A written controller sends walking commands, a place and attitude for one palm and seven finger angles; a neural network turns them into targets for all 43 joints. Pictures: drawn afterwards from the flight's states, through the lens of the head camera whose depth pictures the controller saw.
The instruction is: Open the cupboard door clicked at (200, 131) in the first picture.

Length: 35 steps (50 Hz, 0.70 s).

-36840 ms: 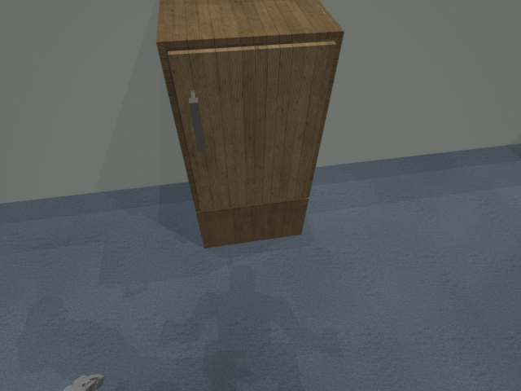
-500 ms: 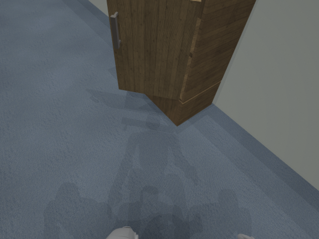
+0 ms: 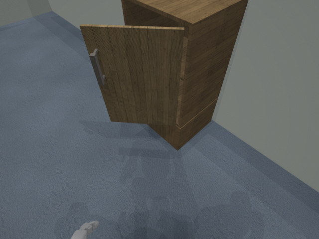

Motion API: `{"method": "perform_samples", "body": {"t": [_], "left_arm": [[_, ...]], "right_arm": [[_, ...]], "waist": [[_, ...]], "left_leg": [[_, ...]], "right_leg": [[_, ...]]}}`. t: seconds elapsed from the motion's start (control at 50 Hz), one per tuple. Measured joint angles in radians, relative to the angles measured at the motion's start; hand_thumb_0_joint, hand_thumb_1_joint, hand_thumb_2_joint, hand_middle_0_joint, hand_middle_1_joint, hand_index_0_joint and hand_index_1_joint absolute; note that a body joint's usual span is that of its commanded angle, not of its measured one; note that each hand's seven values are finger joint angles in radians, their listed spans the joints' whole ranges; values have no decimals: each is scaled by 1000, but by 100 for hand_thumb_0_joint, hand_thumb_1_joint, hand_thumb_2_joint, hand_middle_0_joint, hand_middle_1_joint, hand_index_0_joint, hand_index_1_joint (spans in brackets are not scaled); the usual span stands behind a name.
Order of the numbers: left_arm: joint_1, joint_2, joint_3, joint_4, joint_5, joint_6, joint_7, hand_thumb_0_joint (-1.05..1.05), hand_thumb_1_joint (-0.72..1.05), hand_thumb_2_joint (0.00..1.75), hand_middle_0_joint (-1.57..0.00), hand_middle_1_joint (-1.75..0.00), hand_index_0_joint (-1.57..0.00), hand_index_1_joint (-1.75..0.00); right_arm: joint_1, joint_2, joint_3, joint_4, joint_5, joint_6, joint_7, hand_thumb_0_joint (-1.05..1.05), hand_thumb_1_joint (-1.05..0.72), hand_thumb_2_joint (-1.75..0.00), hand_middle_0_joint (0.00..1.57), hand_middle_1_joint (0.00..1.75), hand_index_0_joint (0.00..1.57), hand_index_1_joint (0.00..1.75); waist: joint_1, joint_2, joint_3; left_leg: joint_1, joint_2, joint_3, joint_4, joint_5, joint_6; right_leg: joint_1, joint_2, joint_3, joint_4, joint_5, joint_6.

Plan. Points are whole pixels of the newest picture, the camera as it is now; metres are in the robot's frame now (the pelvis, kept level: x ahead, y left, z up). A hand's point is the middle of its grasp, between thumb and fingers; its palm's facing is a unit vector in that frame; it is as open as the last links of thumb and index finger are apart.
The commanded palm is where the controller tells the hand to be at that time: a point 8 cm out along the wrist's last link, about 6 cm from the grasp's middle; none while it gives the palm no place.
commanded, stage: take the last steps up to it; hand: left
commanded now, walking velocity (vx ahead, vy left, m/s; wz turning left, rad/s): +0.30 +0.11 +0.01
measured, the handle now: (98, 67) +0.79 +0.29 -0.04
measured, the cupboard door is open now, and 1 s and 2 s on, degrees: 41 41 41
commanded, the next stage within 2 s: come to a stop and stand still in 0.38 s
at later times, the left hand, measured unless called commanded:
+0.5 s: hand (73, 224) +0.19 +0.27 -0.17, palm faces +0.03 -0.99 -0.17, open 7.4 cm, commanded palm none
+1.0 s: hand (86, 182) +0.32 +0.26 -0.17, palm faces +0.00 -0.98 -0.18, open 7.4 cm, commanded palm none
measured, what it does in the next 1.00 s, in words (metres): walks ahead: left foot, then right foot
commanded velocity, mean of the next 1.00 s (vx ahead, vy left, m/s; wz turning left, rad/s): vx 0.00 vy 0.01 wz -0.02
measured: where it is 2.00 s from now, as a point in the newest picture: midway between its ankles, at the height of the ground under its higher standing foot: outside the picture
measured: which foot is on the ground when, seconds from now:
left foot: up 0.00-0.26, down 0.28-1.00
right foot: down 0.00-0.30, up 0.32-0.62, down 0.64-0.90, up 0.92-1.00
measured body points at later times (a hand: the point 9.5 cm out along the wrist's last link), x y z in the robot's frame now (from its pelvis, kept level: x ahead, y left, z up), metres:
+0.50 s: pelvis +0.17 +0.09 +0.01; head +0.20 +0.10 +0.46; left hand +0.19 +0.32 -0.15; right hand +0.23 -0.15 -0.13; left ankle +0.20 +0.17 -0.73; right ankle +0.17 -0.04 -0.67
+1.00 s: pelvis +0.22 +0.08 +0.00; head +0.26 +0.10 +0.45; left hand +0.32 +0.31 -0.15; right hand +0.22 -0.15 -0.14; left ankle +0.20 +0.18 -0.73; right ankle +0.21 -0.04 -0.71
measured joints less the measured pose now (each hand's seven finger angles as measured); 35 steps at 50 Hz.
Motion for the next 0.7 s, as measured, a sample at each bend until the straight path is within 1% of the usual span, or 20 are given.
{"method": "perform_samples", "body": {"t": [0.02,0.04,0.08,0.12,0.16,0.22,0.26,0.28,0.3,0.32,0.34,0.38,0.4,0.44,0.48,0.54,0.6,0.64,0.68,0.7], "left_arm": [[18,-5,0,5,-2,-1,5,1,91,90,-20,-30,-20,-29],[39,-9,0,13,-3,-2,9,1,91,90,-20,-30,-20,-29],[77,-6,22,28,-11,-10,25,0,93,90,-20,-30,-21,-30],[110,13,29,50,-6,-12,23,-1,95,90,-20,-30,-21,-30],[140,28,29,77,-2,-10,17,-1,95,90,-20,-30,-21,-30],[182,40,26,116,3,-3,9,-1,94,90,-20,-30,-21,-29],[211,43,26,136,3,7,6,0,93,90,-20,-30,-21,-29],[230,42,26,143,2,13,4,0,93,90,-20,-30,-21,-29],[244,41,26,148,1,22,3,0,93,90,-20,-30,-21,-29],[245,46,26,154,-1,33,4,0,92,90,-20,-30,-20,-29],[241,50,25,159,0,44,7,1,92,90,-20,-30,-20,-29],[222,55,23,163,0,54,8,1,92,90,-20,-30,-20,-29],[209,55,22,160,1,55,7,1,92,90,-19,-30,-20,-29],[180,50,20,145,3,54,3,1,92,90,-19,-29,-20,-29],[152,39,16,124,2,50,2,1,92,90,-19,-29,-20,-29],[106,23,6,97,0,47,5,1,92,90,-19,-29,-20,-29],[60,23,0,80,-3,47,18,1,93,90,-19,-29,-20,-29],[43,29,-5,69,-3,49,20,1,93,90,-19,-30,-20,-29],[31,28,-8,66,-1,54,23,1,93,90,-19,-30,-20,-29],[25,26,-11,65,0,58,24,1,92,90,-19,-30,-20,-29]], "right_arm": [[-12,-2,-4,-3,-1,7,1,1,-91,-90,20,30,20,30],[-27,-5,-7,-9,-3,11,3,1,-91,-90,20,30,20,30],[-57,-6,-13,-28,-4,14,6,1,-91,-90,20,30,20,30],[-87,-6,-19,-52,-5,12,12,1,-91,-90,20,30,20,30],[-117,-8,-22,-74,-5,8,18,1,-91,-90,20,30,20,30],[-163,-16,-24,-101,-5,-2,27,1,-91,-90,19,30,19,30],[-186,-23,-22,-118,-6,-13,30,1,-91,-90,19,30,19,30],[-193,-31,-20,-129,-7,-22,30,1,-91,-90,19,30,20,30],[-202,-37,-20,-139,-11,-33,27,1,-91,-90,19,30,20,30],[-215,-32,-19,-147,-14,-40,19,0,-91,-90,19,30,20,30],[-224,-25,-15,-154,-16,-45,11,0,-91,-90,19,30,20,30],[-226,-12,-5,-164,-15,-48,-1,0,-91,-90,20,30,20,30],[-222,-5,0,-164,-15,-49,-7,0,-91,-90,20,30,20,30],[-208,8,8,-154,-12,-51,-16,0,-91,-90,20,30,20,30],[-191,4,1,-142,-8,-53,-27,0,-94,-90,20,30,20,30],[-162,-2,7,-114,-10,-46,-27,-1,-94,-90,20,30,20,30],[-137,7,17,-81,-8,-28,-32,0,-93,-90,20,30,20,30],[-124,18,20,-60,-2,-11,-35,0,-93,-90,20,30,20,30],[-126,21,15,-46,4,8,-35,0,-92,-90,20,30,20,30],[-131,20,11,-46,6,16,-34,0,-92,-90,20,30,20,30]], "waist": [[3,1,-1],[5,0,-5],[12,-7,-14],[20,-17,-23],[32,-26,-28],[56,-36,-28],[69,-39,-29],[74,-33,-33],[75,-30,-35],[74,-40,-27],[74,-51,-20],[74,-61,-16],[74,-63,-15],[74,-62,-15],[70,-56,-18],[58,-48,-22],[43,-50,-16],[39,-62,-17],[38,-54,-16],[31,-43,-13]], "left_leg": [[-52,11,-14,76,27,-7],[-99,25,-23,114,62,-16],[-172,58,-35,103,125,-34],[-213,85,-36,20,179,-47],[-229,99,-32,-88,219,-55],[-211,95,-21,-242,247,-54],[-168,82,-4,-343,276,-50],[-137,77,4,-389,274,-46],[-133,75,8,-391,329,-20],[-142,67,19,-348,325,-2],[-141,62,30,-319,296,9],[-116,54,49,-321,253,18],[-97,49,56,-342,249,18],[-54,37,67,-397,261,18],[-12,26,75,-451,270,27],[38,12,77,-500,270,31],[65,4,71,-488,242,23],[70,-3,74,-448,203,14],[66,6,83,-404,162,3],[62,14,82,-392,158,6]], "right_leg": [[23,4,-3,-27,-3,3],[46,7,-4,-62,5,11],[90,10,-5,-131,24,18],[128,7,-6,-187,34,23],[160,-1,-5,-221,32,35],[197,-20,0,-222,0,63],[213,-36,3,-188,-44,85],[210,-41,8,-146,-78,92],[186,-48,11,-70,-122,80],[142,-55,33,51,-181,66],[86,-51,60,192,-223,51],[-28,-38,80,422,-219,32],[-74,-36,78,484,-195,29],[-139,-35,68,515,-151,31],[-171,-35,57,459,-120,34],[-166,-29,48,302,-79,39],[-106,-13,53,122,-8,45],[-47,-9,66,8,93,42],[-22,2,75,-16,43,27],[-23,10,75,-10,21,23]]}}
